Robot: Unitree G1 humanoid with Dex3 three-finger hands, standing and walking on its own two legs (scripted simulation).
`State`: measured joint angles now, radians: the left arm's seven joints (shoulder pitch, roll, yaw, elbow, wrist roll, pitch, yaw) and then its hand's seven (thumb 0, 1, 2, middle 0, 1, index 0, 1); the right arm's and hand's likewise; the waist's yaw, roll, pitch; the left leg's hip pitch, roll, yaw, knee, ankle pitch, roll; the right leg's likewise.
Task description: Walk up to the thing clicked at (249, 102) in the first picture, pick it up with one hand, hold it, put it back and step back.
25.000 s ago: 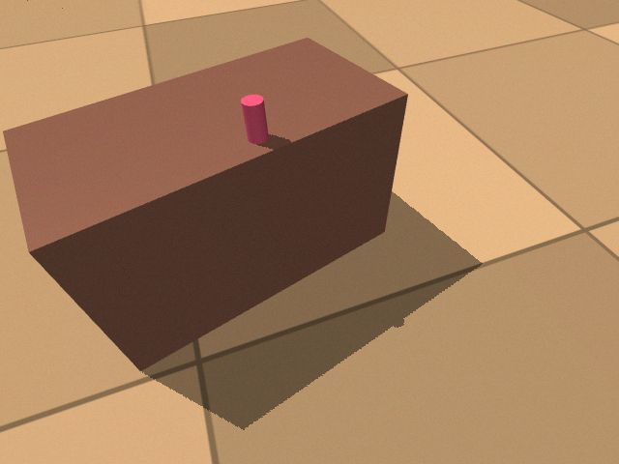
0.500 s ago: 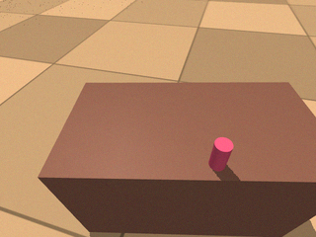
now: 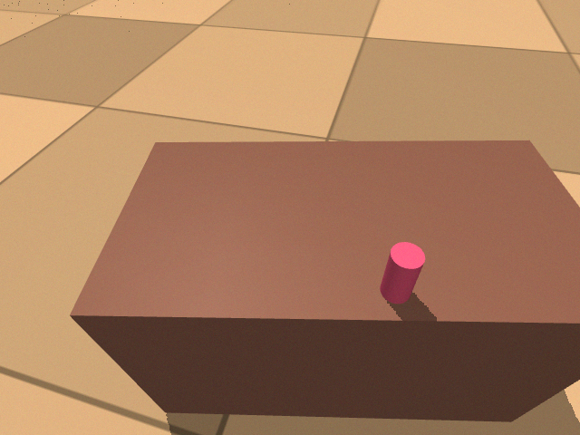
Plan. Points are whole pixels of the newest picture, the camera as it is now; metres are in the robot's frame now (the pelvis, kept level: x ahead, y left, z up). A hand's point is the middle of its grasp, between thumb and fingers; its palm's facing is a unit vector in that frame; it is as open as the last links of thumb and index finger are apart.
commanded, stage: home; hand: right
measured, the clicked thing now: (400, 274) +0.42 -0.16 -0.07
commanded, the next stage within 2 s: stand in 1.08 s
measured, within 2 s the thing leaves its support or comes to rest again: neither
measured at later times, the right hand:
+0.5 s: hand out of the picture +0.07 -0.25 -0.16, palm faces -0.06 +0.93 -0.36, open 17.1 cm
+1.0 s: hand out of the picture +0.09 -0.24 -0.15, palm faces -0.04 +0.93 -0.36, open 17.2 cm
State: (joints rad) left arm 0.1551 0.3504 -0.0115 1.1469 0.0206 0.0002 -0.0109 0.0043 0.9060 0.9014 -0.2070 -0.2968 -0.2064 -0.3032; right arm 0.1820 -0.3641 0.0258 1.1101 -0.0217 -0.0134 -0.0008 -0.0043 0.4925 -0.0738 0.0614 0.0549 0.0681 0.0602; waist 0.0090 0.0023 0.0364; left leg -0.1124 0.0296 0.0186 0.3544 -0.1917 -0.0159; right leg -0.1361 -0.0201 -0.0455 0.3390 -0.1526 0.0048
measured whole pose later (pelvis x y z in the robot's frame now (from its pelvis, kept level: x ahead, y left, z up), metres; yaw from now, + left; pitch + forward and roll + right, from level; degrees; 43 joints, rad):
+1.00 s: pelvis +0.02 +0.01 +0.00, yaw +0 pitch -3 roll +0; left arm 0.11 0.34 -0.01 1.14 0.01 0.00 0.00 0.00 0.91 0.90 -0.21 -0.30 -0.21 -0.30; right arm 0.13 -0.36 0.01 1.12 -0.02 -0.02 -0.01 0.00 0.49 -0.08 0.06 0.06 0.07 0.06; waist 0.01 0.00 0.04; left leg -0.07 0.01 0.03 0.31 -0.20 0.00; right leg -0.10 -0.04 -0.04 0.31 -0.17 0.03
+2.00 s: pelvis +0.02 +0.01 +0.00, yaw +0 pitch -2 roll +0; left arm 0.12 0.35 -0.01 1.13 0.01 0.00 0.00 0.00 0.91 0.90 -0.21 -0.30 -0.21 -0.30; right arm 0.13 -0.36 0.01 1.13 -0.02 -0.02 0.00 0.00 -0.90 -0.89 0.20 0.30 0.21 0.30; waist 0.01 0.00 0.05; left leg -0.07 0.01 0.03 0.30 -0.19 0.00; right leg -0.11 -0.04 -0.03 0.31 -0.16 0.02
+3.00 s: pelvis +0.02 +0.01 +0.00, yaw -1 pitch -2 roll +0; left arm 0.12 0.34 -0.01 1.13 0.01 0.00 0.00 0.00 0.91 0.90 -0.21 -0.30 -0.21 -0.30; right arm 0.13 -0.35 0.01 1.12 -0.01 -0.02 0.00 0.00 -0.90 -0.89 0.20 0.30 0.21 0.30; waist 0.01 0.00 0.05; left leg -0.06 0.01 0.04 0.30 -0.20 0.00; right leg -0.11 -0.04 -0.03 0.31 -0.17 0.03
